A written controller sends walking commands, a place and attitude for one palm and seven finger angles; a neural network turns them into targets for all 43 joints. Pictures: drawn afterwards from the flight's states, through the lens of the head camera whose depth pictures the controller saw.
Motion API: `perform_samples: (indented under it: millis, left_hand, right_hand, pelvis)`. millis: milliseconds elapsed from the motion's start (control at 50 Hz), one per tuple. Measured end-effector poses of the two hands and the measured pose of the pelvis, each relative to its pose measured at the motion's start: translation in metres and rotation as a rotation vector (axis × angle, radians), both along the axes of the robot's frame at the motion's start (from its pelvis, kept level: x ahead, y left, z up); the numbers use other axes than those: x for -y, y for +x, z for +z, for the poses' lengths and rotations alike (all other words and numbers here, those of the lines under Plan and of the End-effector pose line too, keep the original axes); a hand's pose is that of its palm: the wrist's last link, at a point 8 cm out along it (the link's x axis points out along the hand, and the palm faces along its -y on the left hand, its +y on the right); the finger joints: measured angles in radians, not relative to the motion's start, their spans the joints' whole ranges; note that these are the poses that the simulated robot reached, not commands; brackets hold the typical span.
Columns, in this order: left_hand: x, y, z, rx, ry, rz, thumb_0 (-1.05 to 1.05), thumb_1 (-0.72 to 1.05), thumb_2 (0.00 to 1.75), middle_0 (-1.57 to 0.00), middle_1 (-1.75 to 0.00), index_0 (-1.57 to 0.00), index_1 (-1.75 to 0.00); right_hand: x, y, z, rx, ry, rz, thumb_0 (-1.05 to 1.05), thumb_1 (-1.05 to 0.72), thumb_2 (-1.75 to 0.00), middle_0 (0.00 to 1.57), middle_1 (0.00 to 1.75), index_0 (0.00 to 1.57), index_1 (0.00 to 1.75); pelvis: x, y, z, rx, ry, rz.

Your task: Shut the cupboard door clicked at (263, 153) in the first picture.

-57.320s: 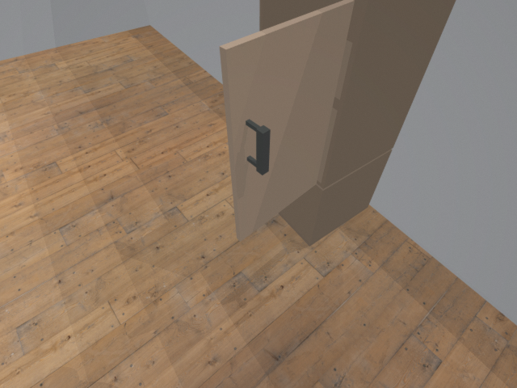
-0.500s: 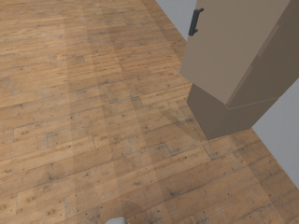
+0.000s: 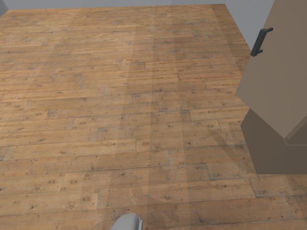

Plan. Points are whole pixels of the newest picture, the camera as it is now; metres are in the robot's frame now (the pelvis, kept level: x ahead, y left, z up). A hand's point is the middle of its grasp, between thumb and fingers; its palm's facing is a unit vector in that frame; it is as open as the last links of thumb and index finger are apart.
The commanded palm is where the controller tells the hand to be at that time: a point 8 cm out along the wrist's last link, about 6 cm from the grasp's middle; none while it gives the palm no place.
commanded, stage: walk to a spot facing it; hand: left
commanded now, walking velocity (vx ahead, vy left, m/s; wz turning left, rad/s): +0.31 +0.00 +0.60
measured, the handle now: (261, 42) +0.86 -0.46 +0.02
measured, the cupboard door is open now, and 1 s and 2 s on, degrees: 27 27 27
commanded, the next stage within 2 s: turn to face it in 0.64 s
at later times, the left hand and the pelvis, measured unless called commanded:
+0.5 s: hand out of the picture +0.10 +0.26 -0.18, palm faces +0.33 -0.92 -0.22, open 7.4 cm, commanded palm none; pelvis +0.16 +0.07 -0.01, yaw +16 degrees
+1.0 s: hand (83, 177) +0.31 +0.27 -0.18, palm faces +0.35 -0.92 -0.19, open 7.3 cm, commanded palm none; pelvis +0.37 +0.11 -0.01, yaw +16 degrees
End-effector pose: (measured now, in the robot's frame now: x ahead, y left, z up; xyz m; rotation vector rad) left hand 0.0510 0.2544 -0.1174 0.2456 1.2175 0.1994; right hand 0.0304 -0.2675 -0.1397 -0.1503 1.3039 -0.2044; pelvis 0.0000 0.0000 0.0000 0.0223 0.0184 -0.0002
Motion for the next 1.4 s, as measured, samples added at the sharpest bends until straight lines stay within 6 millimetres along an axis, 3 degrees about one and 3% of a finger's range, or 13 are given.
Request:
perform_samples:
  millis: [160,300,360,420,500,620,700,760,820,980,1080,1200,1400]
  left_hand:
    - [0.013,-0.059,-0.007,-0.138,-0.048,0.2,0.0,0.91,0.9,-0.2,-0.3,-0.2,-0.3]
    - [0.011,-0.101,-0.025,-0.313,-0.117,0.378,0.0,0.9,0.9,-0.2,-0.3,-0.2,-0.3]
    - [-0.003,-0.096,-0.037,-0.37,-0.14,0.402,0.01,0.9,0.9,-0.2,-0.3,-0.2,-0.3]
    - [-0.025,-0.055,-0.039,-0.315,-0.124,0.397,0.01,0.91,0.9,-0.2,-0.3,-0.2,-0.3]
    - [-0.051,0.03,-0.032,-0.143,-0.098,0.371,0.01,0.91,0.9,-0.2,-0.29,-0.19,-0.3]
    - [-0.069,0.16,-0.017,0.073,-0.075,0.308,0.01,0.91,0.9,-0.19,-0.29,-0.19,-0.3]
    - [-0.072,0.227,-0.02,0.151,-0.045,0.276,0.0,0.91,0.9,-0.2,-0.29,-0.19,-0.3]
    - [-0.068,0.249,-0.02,0.157,-0.044,0.296,0.0,0.91,0.9,-0.2,-0.29,-0.19,-0.3]
    - [-0.06,0.253,-0.017,0.1,-0.062,0.337,0.0,0.91,0.9,-0.2,-0.29,-0.2,-0.3]
    - [-0.062,0.241,-0.026,-0.118,-0.124,0.386,0.0,0.94,0.9,-0.2,-0.3,-0.2,-0.3]
    - [-0.077,0.253,-0.049,-0.217,-0.179,0.365,0.0,0.92,0.9,-0.2,-0.3,-0.2,-0.3]
    - [-0.107,0.321,-0.04,-0.15,-0.157,0.271,0.01,0.91,0.9,-0.2,-0.29,-0.19,-0.3]
    - [-0.13,0.455,-0.022,0.056,-0.011,0.054,0.0,0.91,0.9,-0.2,-0.29,-0.19,-0.3]
  right_hand:
    - [-0.022,0.116,0.004,0.055,0.024,0.208,0.01,-0.91,-0.9,0.2,0.3,0.2,0.3]
    - [-0.102,0.254,-0.003,0.186,0.043,0.434,0.01,-0.91,-0.9,0.19,0.3,0.2,0.3]
    - [-0.13,0.293,-0.005,0.282,0.035,0.464,0.01,-0.91,-0.9,0.2,0.3,0.2,0.3]
    - [-0.141,0.302,0.001,0.28,0.031,0.461,0.01,-0.91,-0.9,0.2,0.3,0.2,0.3]
    - [-0.145,0.294,0.001,0.186,0.037,0.433,0.01,-0.91,-0.9,0.2,0.3,0.2,0.3]
    - [-0.122,0.289,-0.009,0.024,0.026,0.356,0.0,-0.93,-0.9,0.2,0.3,0.21,0.3]
    - [-0.106,0.299,-0.028,-0.076,0.029,0.318,0.01,-0.92,-0.9,0.2,0.3,0.21,0.3]
    - [-0.103,0.32,-0.028,-0.128,0.019,0.323,0.01,-0.92,-0.9,0.2,0.3,0.2,0.3]
    - [-0.112,0.354,-0.017,-0.112,0.015,0.339,0.01,-0.91,-0.9,0.2,0.3,0.2,0.3]
    - [-0.168,0.449,-0.002,0.029,0.036,0.355,0.01,-0.93,-0.9,0.2,0.3,0.2,0.3]
    - [-0.195,0.485,-0.003,0.119,0.015,0.333,0.01,-0.93,-0.9,0.2,0.3,0.2,0.3]
    - [-0.191,0.491,0.005,0.123,-0.008,0.262,0.0,-0.93,-0.9,0.2,0.3,0.21,0.3]
    - [-0.137,0.478,-0.024,0.048,-0.01,0.09,0.01,-0.91,-0.9,0.2,0.3,0.21,0.3]
  pelvis:
    - [-0.005,0.039,0.001,0.004,0.014,0.148]
    - [-0.039,0.089,-0.019,-0.001,0.011,0.233]
    - [-0.056,0.109,-0.031,0.008,-0.006,0.241]
    - [-0.064,0.129,-0.025,0.02,-0.001,0.246]
    - [-0.071,0.16,-0.013,0.025,-0.001,0.272]
    - [-0.074,0.218,-0.009,0.023,0.014,0.3]
    - [-0.069,0.266,-0.023,0.021,0.025,0.314]
    - [-0.071,0.291,-0.022,0.027,0.005,0.339]
    - [-0.076,0.316,-0.011,0.021,-0.002,0.353]
    - [-0.104,0.366,-0.003,0.01,-0.018,0.292]
    - [-0.126,0.389,-0.016,0.021,-0.034,0.22]
    - [-0.133,0.403,-0.008,0.02,-0.045,0.146]
    - [-0.118,0.432,-0.024,0.007,-0.03,0.027]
